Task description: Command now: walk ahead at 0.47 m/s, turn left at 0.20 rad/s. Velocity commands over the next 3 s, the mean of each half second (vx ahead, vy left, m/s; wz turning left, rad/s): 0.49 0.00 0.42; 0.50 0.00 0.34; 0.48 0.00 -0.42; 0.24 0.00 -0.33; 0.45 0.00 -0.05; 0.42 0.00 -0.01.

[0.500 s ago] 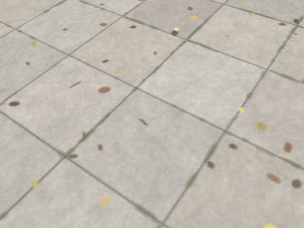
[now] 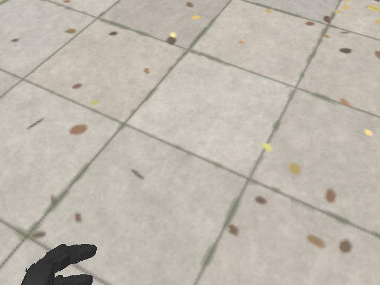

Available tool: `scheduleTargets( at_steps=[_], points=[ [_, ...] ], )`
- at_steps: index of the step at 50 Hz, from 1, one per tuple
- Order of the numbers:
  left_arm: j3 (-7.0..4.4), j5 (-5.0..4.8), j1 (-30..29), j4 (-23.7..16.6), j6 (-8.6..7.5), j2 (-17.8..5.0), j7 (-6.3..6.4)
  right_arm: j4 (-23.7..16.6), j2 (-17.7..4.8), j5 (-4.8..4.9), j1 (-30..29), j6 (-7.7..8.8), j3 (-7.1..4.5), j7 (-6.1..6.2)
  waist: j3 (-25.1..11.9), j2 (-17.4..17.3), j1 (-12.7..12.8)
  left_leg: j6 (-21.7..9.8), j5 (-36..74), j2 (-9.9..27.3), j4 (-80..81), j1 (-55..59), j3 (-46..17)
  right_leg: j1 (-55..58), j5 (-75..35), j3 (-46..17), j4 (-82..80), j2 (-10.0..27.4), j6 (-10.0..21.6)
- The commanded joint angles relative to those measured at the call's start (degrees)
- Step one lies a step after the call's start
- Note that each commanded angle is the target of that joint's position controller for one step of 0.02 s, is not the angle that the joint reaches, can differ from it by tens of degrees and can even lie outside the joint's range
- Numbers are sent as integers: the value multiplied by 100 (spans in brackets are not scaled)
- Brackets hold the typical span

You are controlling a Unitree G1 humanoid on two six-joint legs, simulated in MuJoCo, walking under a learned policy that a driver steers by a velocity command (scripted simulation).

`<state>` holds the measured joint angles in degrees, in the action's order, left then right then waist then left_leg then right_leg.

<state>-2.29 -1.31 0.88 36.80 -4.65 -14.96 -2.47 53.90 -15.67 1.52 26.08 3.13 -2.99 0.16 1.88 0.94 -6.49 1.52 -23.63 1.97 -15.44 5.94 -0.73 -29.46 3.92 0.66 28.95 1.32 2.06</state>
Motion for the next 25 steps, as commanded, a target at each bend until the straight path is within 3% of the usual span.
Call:
scheduleTargets(
  at_steps=[1,2,3,4,5,6,7,9,12,17,22,23,25],
  points=[
    [-508,61,1977,97,-62,-1226,143,-468,-899,-87,-443,44,-138,28,-1232,-487,1547,-624,3782,728,-2469,-1879,-320,3596,107,-426,147,408,508],
    [-626,204,2547,213,-17,-1800,169,-644,-136,-85,221,120,78,21,-2354,1143,1345,-223,914,-171,-4772,-3896,28,5590,1573,-2991,-293,2069,1256],
    [-482,209,2549,217,-9,-1309,154,-546,-496,41,109,208,-5,5,-2525,1341,1416,-262,-834,-245,-5628,-4342,-751,5200,2273,-4218,-1172,2302,1326],
    [-362,164,2093,233,-20,-1008,157,-708,-913,186,-365,220,-152,-8,-1437,1053,1318,-323,-501,47,-5964,-4817,-716,4417,2410,-3312,-1293,2123,1054],
    [-305,129,1708,231,-33,-837,160,-774,-873,161,-665,211,-149,6,-868,761,1150,-364,-34,309,-5841,-4780,-536,3627,1947,-2548,-1407,1912,921],
    [-264,144,1384,267,-59,-672,142,-781,-781,73,-780,180,-163,23,-513,563,964,-359,333,469,-5560,-4579,-501,2949,1444,-1975,-1599,1675,843],
    [-236,180,1146,288,-116,-538,130,-719,-681,46,-661,94,-192,33,-337,663,758,-355,606,623,-5351,-4236,-548,2465,1047,-1440,-1795,1460,754],
    [-256,192,928,387,-213,-464,123,-675,-413,55,-520,-66,-166,23,-200,591,571,-300,844,677,-5249,-3938,-506,1998,563,-879,-2097,1375,799],
    [-317,222,924,559,-284,-592,168,-873,-375,11,-862,-182,-186,40,88,342,505,-200,1408,694,-4807,-4379,-626,1937,40,-272,-2312,1398,863],
    [-391,197,1144,736,-215,-845,285,-1177,-278,-36,-1717,-93,-109,-150,317,98,757,-188,2677,576,-3149,-4419,-240,2247,-393,619,-2399,1304,774],
    [-486,49,1594,957,-23,-1086,315,-1632,-295,-28,-2521,-87,-60,-322,534,11,1030,-432,2291,464,-2258,-4680,147,3265,-846,971,-2057,1575,666],
    [-504,21,1608,977,26,-1143,317,-1707,-340,-28,-2555,-91,-77,-348,493,56,995,-514,2031,371,-2170,-4600,270,3442,-1330,1043,-1848,1607,618],
    [-547,-22,1526,953,117,-1322,338,-1771,-539,-22,-2272,-123,-183,-360,102,282,734,-735,1419,-28,-2155,-3898,633,3648,-3373,1200,-1017,1589,489]
  ],
)
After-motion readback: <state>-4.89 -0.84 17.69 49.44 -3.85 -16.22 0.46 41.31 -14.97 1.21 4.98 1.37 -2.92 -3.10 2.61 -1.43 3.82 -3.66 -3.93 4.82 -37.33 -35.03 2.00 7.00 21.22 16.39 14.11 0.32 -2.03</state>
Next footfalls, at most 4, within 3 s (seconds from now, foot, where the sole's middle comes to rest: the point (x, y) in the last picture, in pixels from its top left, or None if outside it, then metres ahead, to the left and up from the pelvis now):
0.02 right None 0.18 -0.13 -0.76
0.54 left None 0.43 0.17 -0.76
1.08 right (143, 195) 0.80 0.11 -0.76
1.54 left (80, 154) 1.03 0.37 -0.76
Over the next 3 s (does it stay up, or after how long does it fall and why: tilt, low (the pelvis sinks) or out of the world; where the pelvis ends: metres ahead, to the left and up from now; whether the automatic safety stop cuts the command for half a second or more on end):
stays up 1.46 0.24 0.00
